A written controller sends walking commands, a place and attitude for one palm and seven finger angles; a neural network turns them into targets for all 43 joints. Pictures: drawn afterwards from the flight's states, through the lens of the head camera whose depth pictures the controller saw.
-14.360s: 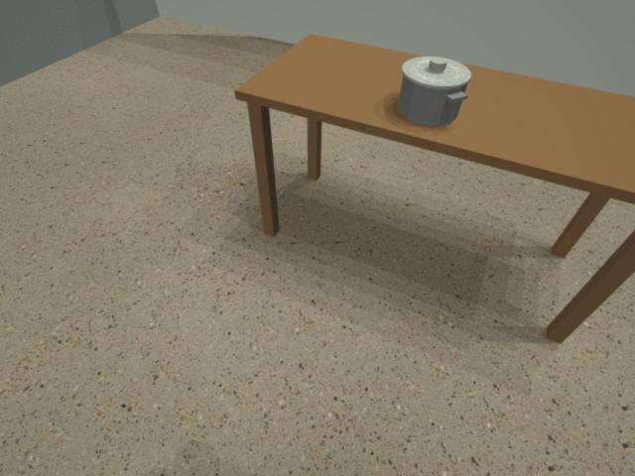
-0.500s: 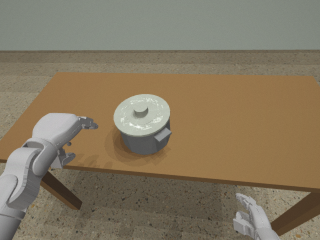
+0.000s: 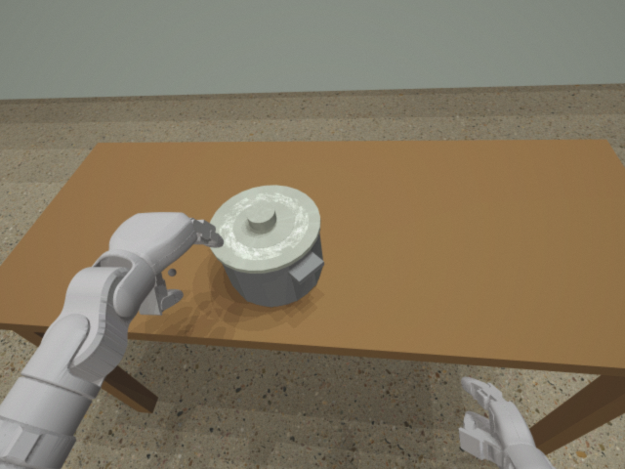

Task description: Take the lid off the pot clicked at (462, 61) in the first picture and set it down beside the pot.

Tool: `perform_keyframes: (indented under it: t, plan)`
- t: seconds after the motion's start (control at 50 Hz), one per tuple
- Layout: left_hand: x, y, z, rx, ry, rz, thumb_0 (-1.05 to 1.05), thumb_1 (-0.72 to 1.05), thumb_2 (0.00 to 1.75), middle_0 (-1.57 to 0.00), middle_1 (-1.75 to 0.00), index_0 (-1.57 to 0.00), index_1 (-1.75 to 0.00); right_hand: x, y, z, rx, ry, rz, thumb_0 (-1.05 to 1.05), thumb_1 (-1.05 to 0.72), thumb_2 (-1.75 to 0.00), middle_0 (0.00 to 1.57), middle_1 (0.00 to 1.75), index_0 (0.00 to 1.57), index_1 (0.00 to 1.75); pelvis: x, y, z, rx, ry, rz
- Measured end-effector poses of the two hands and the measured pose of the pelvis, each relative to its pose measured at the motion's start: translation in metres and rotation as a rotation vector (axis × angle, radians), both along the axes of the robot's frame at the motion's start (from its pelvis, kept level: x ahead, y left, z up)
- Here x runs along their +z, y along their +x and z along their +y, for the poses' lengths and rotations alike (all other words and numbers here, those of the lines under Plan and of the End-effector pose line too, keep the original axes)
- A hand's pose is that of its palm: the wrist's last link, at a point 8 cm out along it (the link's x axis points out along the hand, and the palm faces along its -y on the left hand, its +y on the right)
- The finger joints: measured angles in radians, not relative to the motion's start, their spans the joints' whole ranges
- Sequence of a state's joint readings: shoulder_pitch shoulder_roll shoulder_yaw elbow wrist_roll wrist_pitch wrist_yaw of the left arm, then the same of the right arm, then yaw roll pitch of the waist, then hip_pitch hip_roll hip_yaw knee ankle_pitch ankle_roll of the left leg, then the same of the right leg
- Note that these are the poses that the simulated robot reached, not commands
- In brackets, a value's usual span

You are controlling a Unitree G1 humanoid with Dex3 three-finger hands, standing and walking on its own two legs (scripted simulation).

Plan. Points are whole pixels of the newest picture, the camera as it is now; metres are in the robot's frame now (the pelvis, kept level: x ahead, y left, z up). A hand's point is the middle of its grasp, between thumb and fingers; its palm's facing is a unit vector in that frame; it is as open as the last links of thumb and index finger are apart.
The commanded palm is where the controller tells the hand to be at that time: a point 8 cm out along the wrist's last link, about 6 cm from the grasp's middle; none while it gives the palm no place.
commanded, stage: move the open hand above the knob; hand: left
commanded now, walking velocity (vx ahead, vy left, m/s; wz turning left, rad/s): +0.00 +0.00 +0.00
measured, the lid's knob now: (261, 216) +0.47 +0.13 +0.04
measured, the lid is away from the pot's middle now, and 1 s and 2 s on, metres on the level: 0.00 0.00 0.00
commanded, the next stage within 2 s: none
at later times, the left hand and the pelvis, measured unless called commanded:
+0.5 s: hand (194, 228) +0.38 +0.19 +0.11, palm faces -0.22 -0.08 -0.97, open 10.1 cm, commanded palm +0.37 +0.18 +0.18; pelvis +0.02 -0.02 +0.00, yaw +0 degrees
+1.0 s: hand (230, 202) +0.43 +0.15 +0.12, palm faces -0.21 -0.03 -0.98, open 10.1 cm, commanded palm +0.42 +0.15 +0.18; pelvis +0.02 -0.01 +0.00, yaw -1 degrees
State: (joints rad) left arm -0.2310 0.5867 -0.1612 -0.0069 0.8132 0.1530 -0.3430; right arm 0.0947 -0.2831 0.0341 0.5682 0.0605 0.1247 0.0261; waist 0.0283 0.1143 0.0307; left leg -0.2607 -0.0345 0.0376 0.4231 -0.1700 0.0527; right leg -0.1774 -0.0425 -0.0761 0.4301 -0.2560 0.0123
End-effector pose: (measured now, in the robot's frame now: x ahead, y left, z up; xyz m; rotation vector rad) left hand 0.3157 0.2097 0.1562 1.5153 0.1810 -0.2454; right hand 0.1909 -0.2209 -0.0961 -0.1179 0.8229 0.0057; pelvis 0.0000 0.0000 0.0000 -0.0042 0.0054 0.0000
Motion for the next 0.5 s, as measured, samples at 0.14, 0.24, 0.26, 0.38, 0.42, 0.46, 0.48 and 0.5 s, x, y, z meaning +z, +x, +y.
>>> perform_keyframes:
  t: [0.14, 0.24, 0.26, 0.38, 0.42, 0.46, 0.48, 0.5]
  plan:
    - [0.026, 0.022, 0.008, 0.046, -0.001, -0.099, 0.00, -0.27, 1.37, -0.84, -0.08, -0.84, -0.08, -0.004, -0.003, -0.011, -0.017, -0.004, 0.022, 0.01, -0.90, -0.90, 0.20, 0.30, 0.20, 0.30, 0.000, 0.006, -0.009, 0.002, 0.003, 0.009]
    - [0.004, 0.025, -0.004, 0.081, -0.027, -0.004, 0.00, -0.26, 1.37, -0.84, -0.08, -0.84, -0.08, -0.006, -0.003, -0.018, -0.029, 0.015, 0.034, 0.01, -0.90, -0.90, 0.20, 0.30, 0.20, 0.30, 0.000, 0.008, -0.011, 0.002, 0.004, 0.014]
    - [0.000, 0.024, -0.012, 0.051, -0.022, 0.013, 0.00, -0.26, 1.37, -0.84, -0.08, -0.84, -0.08, -0.007, -0.003, -0.020, -0.031, 0.009, 0.035, 0.01, -0.90, -0.90, 0.20, 0.30, 0.20, 0.30, 0.000, 0.009, -0.011, 0.002, 0.005, 0.012]
    - [0.015, 0.042, -0.023, -0.038, 0.023, -0.043, 0.00, -0.27, 1.37, -0.85, -0.08, -0.84, -0.08, -0.006, -0.001, -0.028, -0.050, -0.029, 0.040, 0.01, -0.90, -0.90, 0.20, 0.30, 0.20, 0.30, -0.001, 0.011, -0.017, 0.001, 0.007, 0.012]
    - [0.023, 0.051, -0.015, 0.011, 0.004, -0.076, 0.00, -0.27, 1.37, -0.85, -0.08, -0.84, -0.08, -0.006, -0.002, -0.029, -0.056, -0.020, 0.043, 0.01, -0.91, -0.90, 0.20, 0.30, 0.20, 0.30, -0.001, 0.013, -0.018, 0.000, 0.008, 0.018]
    - [0.024, 0.056, -0.012, 0.060, -0.019, -0.081, 0.00, -0.27, 1.37, -0.84, -0.08, -0.84, -0.08, -0.007, -0.002, -0.030, -0.058, -0.003, 0.048, 0.01, -0.91, -0.90, 0.20, 0.30, 0.20, 0.30, -0.001, 0.014, -0.018, 0.000, 0.008, 0.025]
    - [0.020, 0.057, -0.013, 0.075, -0.026, -0.067, 0.00, -0.27, 1.37, -0.84, -0.08, -0.84, -0.08, -0.008, -0.002, -0.030, -0.058, 0.005, 0.051, 0.01, -0.91, -0.90, 0.20, 0.30, 0.20, 0.30, -0.001, 0.015, -0.017, -0.001, 0.008, 0.028]
    - [0.015, 0.057, -0.016, 0.080, -0.027, -0.046, 0.00, -0.26, 1.37, -0.84, -0.08, -0.84, -0.08, -0.009, -0.003, -0.030, -0.059, 0.012, 0.054, 0.01, -0.91, -0.90, 0.20, 0.30, 0.20, 0.30, -0.001, 0.015, -0.017, 0.000, 0.008, 0.030]
